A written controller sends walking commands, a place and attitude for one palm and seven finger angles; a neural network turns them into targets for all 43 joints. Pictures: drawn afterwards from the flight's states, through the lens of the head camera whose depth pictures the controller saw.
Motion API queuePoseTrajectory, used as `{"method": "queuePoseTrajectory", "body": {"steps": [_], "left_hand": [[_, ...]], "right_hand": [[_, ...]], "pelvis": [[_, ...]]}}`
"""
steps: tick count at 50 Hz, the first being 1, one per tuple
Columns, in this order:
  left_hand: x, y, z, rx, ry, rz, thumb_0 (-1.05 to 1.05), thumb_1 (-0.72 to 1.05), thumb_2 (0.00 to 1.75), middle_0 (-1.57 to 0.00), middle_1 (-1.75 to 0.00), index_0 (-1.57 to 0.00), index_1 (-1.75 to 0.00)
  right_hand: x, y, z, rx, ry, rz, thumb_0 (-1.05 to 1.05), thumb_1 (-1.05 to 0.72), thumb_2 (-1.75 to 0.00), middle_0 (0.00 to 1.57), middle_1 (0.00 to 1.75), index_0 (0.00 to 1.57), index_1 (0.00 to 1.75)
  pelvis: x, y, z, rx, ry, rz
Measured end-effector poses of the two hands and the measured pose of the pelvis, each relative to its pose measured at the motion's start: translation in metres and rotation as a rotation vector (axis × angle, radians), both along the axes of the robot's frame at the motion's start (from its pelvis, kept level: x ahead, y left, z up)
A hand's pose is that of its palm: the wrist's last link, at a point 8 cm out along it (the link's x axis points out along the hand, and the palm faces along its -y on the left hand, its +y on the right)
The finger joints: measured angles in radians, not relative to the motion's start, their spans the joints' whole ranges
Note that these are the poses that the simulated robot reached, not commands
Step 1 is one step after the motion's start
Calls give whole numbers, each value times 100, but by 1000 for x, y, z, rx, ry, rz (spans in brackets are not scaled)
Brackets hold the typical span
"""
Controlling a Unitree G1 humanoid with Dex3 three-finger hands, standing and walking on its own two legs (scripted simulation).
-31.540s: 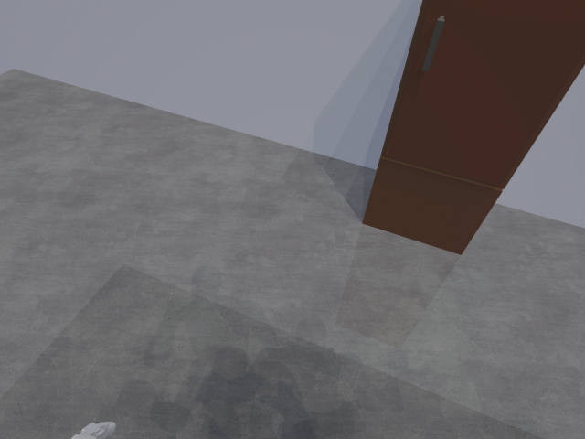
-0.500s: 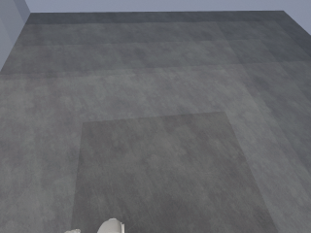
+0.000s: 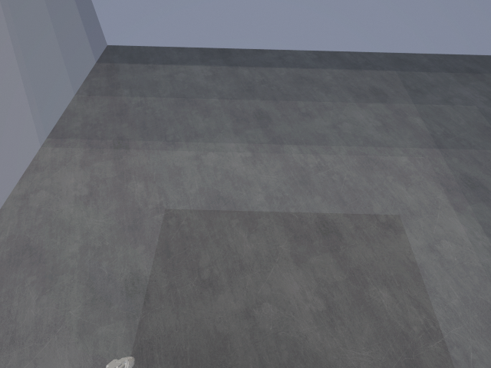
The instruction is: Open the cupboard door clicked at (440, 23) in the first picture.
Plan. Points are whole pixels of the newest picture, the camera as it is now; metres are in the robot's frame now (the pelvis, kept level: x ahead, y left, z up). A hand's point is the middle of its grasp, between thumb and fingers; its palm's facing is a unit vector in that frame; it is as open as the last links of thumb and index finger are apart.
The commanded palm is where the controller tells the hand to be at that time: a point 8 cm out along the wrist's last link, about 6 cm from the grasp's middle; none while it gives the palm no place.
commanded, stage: turn to face it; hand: left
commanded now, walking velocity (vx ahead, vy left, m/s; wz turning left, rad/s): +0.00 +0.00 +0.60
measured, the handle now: out of the picture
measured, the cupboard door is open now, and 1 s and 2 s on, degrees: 42 42 42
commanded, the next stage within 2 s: none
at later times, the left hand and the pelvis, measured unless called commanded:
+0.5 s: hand out of the picture +0.12 +0.18 -0.15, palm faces +0.31 -0.90 -0.30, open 7.4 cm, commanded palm none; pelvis +0.09 -0.05 -0.01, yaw +18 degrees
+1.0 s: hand out of the picture +0.08 +0.17 -0.16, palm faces +0.59 -0.76 -0.26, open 7.4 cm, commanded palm none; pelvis +0.13 -0.06 +0.00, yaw +36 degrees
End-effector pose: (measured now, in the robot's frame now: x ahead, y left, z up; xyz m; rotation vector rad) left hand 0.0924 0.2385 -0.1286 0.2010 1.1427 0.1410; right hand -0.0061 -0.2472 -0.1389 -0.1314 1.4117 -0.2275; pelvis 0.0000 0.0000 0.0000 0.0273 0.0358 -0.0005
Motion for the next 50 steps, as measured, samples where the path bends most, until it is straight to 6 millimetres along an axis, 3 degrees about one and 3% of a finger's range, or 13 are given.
{"method": "queuePoseTrajectory", "body": {"steps": [4,8,15,21,27,35,38,41,50], "left_hand": [[-9,7,-10,-6,55,56,1,91,89,-20,-30,-20,-30],[-21,20,-27,-10,137,101,1,91,89,-20,-30,-20,-30],[1,21,-9,17,87,206,1,91,89,-20,-30,-19,-30],[17,2,4,69,-15,260,1,91,89,-20,-30,-19,-30],[-8,-26,12,59,40,353,1,91,89,-20,-30,-20,-30],[-56,-48,-8,-29,128,486,1,91,89,-20,-30,-20,-30],[-75,-44,-25,-51,154,547,1,90,89,-21,-30,-20,-30],[-80,-40,-25,-42,166,591,1,91,89,-20,-30,-20,-30],[-51,-35,4,23,37,660,1,91,89,-20,-30,-19,-30]], "right_hand": [[56,-4,6,-18,-51,78,1,-92,-90,20,30,20,30],[110,-5,1,-54,-157,143,1,-91,-90,20,30,20,30],[156,-9,10,-49,-148,259,0,-91,-90,20,30,20,30],[200,-28,-9,1,-137,324,1,-90,-90,20,30,20,30],[259,-29,2,18,-173,406,1,-91,-90,20,30,20,30],[330,16,23,27,-272,581,1,-91,-90,19,30,20,30],[345,35,21,18,-322,643,1,-91,-90,20,30,20,30],[345,43,25,13,-316,682,1,-91,-90,20,30,20,30],[336,23,15,26,-189,728,1,-90,-90,20,30,20,30]], "pelvis": [[18,0,-2,17,-3,44],[34,8,-15,-12,-2,84],[56,-10,-4,-32,-4,177],[77,-40,-12,-11,-7,259],[92,-52,0,11,-14,344],[103,-49,1,7,-6,446],[105,-43,-11,-7,-13,489],[108,-45,-9,-13,-26,519],[126,-63,1,-34,-42,623]]}}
